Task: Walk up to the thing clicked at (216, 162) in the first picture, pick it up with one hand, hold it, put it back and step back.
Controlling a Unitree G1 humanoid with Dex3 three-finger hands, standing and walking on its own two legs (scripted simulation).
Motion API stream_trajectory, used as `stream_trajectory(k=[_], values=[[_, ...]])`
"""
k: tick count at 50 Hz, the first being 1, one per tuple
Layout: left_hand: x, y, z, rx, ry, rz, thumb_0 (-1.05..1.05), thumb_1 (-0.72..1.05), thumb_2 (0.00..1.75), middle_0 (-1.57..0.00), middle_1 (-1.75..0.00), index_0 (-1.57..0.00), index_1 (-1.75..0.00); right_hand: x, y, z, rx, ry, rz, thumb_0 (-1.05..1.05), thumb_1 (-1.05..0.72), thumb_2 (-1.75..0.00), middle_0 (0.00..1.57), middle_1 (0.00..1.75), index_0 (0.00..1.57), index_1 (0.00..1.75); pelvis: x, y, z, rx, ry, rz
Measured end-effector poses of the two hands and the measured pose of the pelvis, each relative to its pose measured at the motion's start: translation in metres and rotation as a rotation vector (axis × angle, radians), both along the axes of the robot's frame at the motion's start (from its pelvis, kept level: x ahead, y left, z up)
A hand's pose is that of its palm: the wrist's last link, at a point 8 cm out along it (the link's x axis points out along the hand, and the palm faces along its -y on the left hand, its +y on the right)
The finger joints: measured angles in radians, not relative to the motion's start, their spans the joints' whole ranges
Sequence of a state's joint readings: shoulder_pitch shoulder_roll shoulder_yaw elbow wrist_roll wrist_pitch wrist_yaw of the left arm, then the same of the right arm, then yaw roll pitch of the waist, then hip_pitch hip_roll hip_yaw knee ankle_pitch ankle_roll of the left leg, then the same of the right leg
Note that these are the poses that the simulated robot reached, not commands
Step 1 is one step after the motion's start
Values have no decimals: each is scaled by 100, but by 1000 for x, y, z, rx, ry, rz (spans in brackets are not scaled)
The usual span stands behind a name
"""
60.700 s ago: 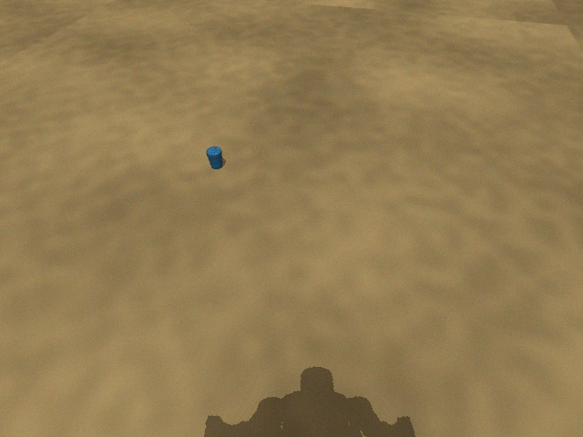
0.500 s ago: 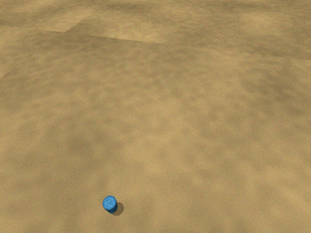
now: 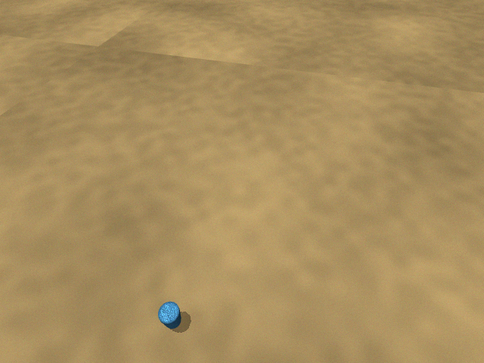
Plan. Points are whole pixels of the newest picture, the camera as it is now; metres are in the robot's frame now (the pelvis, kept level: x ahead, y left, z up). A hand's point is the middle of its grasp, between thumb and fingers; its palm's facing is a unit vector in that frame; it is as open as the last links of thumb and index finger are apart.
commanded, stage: stand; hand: left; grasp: from above
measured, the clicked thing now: (171, 316) +0.43 +0.30 -0.73
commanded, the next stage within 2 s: step back in 0.18 s
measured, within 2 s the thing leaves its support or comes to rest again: neither
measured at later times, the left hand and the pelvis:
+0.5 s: hand out of the picture +0.08 +0.30 -0.18, palm faces -0.01 -0.93 -0.37, open 7.4 cm; pelvis -0.04 +0.03 -0.03, yaw +2 degrees
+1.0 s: hand out of the picture -0.08 +0.30 -0.18, palm faces -0.10 -0.92 -0.38, open 7.4 cm; pelvis -0.16 +0.03 -0.03, yaw -6 degrees
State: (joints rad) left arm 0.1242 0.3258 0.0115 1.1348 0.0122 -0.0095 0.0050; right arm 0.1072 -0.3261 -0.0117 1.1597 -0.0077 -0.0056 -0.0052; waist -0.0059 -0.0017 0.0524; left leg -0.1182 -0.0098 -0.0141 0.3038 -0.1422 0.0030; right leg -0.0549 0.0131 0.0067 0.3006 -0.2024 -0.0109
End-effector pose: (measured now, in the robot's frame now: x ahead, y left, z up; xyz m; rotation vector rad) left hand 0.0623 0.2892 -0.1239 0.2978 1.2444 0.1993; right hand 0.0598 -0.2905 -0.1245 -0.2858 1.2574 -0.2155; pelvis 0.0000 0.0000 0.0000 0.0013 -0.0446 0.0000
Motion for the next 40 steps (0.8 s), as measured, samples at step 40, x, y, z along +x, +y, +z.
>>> stream_trajectory(k=[40], values=[[-47, 71, -23, 28, -18, -69, 1, 90, 90, -21, -30, -20, -30, -72, 37, 12, -92, -70, -4, 1, -90, -90, 21, 30, 21, 30, -95, 52, -18, -25, 25, -51]])
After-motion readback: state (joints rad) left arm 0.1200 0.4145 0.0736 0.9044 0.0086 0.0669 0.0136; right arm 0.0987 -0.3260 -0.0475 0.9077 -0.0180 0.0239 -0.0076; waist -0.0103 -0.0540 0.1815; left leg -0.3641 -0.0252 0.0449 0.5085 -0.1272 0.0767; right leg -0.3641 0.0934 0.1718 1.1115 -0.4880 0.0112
